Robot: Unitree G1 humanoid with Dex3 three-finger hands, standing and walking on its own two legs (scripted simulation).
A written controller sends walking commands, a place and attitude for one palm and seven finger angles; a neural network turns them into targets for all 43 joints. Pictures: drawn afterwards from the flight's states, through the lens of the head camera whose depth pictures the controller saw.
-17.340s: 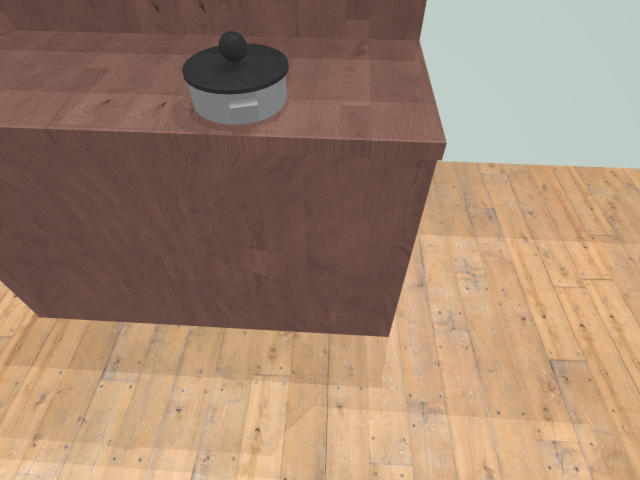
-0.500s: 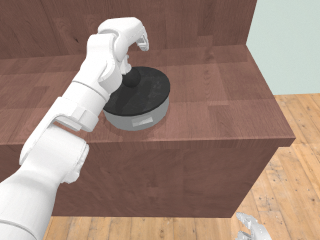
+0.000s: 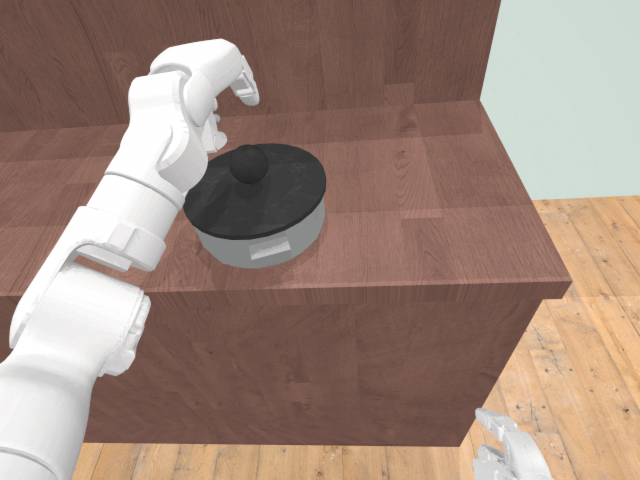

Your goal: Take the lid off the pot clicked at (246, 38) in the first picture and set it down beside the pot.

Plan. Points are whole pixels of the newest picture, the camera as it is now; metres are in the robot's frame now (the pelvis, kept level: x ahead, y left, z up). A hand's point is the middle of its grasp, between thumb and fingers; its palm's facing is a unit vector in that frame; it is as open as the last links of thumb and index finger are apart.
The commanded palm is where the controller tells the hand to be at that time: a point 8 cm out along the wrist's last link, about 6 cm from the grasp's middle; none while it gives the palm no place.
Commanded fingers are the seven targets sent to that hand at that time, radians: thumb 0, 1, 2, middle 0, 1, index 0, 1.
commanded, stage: move the open hand above the knob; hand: left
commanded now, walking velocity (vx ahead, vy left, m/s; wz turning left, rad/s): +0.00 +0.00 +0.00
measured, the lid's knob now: (248, 164) +0.49 +0.11 +0.17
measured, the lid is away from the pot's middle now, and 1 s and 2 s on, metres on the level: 0.00 0.00 0.00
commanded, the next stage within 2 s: lower the open fingers around the knob in 0.28 s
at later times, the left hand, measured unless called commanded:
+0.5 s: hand (225, 128) +0.44 +0.11 +0.25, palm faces -0.16 -0.05 -0.99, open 10.2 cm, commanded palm +0.42 +0.12 +0.31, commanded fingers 0.00 -0.45 1.74 -0.87 -0.08 -0.87 -0.08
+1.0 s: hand (231, 158) +0.44 +0.12 +0.21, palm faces -0.22 -0.06 -0.97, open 10.2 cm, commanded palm +0.42 +0.12 +0.27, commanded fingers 0.00 -0.45 1.74 -0.87 -0.08 -0.87 -0.08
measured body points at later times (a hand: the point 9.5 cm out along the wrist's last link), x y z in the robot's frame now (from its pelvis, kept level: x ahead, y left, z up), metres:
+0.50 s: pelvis -0.01 +0.01 +0.00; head -0.01 -0.04 +0.45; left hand +0.44 +0.11 +0.31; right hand +0.16 -0.22 -0.12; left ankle +0.02 +0.08 -0.74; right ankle -0.02 -0.10 -0.74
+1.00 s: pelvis +0.00 +0.02 +0.00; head +0.01 -0.02 +0.45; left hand +0.45 +0.12 +0.26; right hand +0.15 -0.22 -0.12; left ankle +0.02 +0.08 -0.74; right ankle -0.02 -0.10 -0.74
